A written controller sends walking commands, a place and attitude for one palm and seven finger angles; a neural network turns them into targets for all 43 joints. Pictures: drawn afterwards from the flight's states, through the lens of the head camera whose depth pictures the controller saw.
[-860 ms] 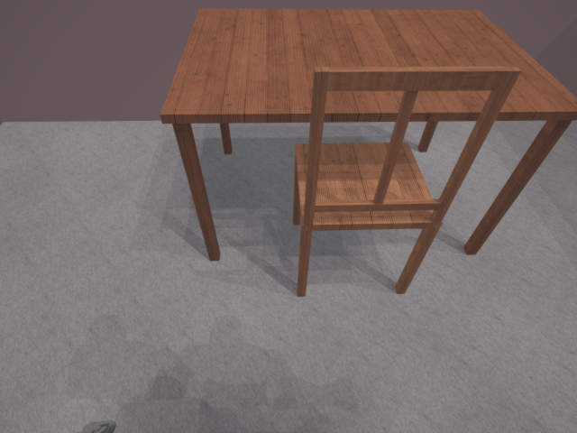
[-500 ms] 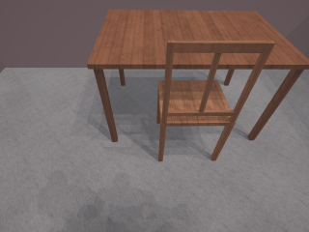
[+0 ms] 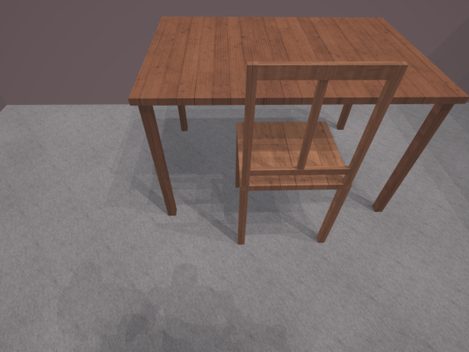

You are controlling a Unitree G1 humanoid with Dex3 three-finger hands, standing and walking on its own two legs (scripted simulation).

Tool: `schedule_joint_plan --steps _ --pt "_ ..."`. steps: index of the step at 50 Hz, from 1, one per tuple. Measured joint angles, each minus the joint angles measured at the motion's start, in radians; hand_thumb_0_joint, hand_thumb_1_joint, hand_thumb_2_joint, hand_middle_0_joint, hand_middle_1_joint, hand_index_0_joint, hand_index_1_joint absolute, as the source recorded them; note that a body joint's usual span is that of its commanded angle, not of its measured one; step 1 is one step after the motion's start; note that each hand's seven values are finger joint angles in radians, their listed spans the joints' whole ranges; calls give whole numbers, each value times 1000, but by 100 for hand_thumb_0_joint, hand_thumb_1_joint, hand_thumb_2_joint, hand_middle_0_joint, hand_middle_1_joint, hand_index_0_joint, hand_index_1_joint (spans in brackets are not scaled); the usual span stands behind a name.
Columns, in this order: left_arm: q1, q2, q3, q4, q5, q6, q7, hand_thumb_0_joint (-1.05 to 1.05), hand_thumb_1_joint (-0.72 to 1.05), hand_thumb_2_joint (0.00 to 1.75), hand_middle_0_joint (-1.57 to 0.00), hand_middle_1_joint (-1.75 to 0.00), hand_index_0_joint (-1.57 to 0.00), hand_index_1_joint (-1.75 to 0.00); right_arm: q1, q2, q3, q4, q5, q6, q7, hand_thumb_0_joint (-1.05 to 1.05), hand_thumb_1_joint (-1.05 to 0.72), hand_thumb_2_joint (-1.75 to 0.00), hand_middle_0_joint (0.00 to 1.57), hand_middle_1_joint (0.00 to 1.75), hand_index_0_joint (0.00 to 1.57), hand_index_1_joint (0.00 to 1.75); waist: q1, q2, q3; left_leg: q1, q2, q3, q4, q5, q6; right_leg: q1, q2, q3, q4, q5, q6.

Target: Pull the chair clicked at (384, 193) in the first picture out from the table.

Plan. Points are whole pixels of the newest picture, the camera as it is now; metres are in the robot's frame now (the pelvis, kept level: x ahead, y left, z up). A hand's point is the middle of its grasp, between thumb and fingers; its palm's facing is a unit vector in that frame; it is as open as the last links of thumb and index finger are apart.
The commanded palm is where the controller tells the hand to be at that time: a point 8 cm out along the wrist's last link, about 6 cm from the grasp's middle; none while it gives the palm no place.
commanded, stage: stand and wait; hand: left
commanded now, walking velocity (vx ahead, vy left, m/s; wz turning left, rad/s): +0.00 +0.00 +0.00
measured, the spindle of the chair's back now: (310, 129) +0.77 -0.20 -0.08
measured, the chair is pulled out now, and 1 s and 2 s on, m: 0.00 0.00 0.00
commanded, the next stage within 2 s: look at it before walking up in 0.10 s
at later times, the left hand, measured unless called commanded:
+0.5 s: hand out of the picture +0.06 +0.24 -0.16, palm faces -0.01 -0.95 -0.30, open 7.4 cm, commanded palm none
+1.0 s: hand out of the picture +0.05 +0.23 -0.17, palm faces -0.04 -0.95 -0.30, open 7.4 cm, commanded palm none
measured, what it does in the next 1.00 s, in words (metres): stands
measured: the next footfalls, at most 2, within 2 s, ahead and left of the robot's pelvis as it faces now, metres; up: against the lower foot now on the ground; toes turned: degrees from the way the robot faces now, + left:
left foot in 1.56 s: +0.04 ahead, +0.14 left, +0.00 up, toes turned -24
right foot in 1.88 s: -0.08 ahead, -0.13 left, +0.00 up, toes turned -37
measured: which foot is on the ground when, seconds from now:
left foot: down 0.00-1.00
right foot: down 0.00-1.00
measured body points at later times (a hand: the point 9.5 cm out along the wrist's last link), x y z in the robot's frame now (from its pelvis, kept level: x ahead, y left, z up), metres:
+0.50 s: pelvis +0.00 +0.00 +0.00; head +0.00 +0.00 +0.45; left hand +0.06 +0.29 -0.14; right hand +0.06 -0.28 -0.14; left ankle -0.01 +0.13 -0.75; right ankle -0.01 -0.12 -0.75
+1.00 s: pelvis -0.01 +0.00 +0.00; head +0.00 +0.00 +0.44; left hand +0.06 +0.28 -0.15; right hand +0.06 -0.27 -0.14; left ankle -0.01 +0.13 -0.75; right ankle -0.01 -0.12 -0.75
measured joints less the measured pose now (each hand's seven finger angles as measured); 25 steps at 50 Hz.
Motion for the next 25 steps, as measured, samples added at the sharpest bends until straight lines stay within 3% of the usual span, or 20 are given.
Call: schedule_joint_plan --steps 25 --pt "15 -9 2 10 2 1 0 0 90 90 -20 -30 -21 -30 4 13 1 1 0 -5 -2 0 -90 -90 20 30 20 30 4 -7 -2 2 -1 1 -17 12 2 4 -2 1 -21 14 3"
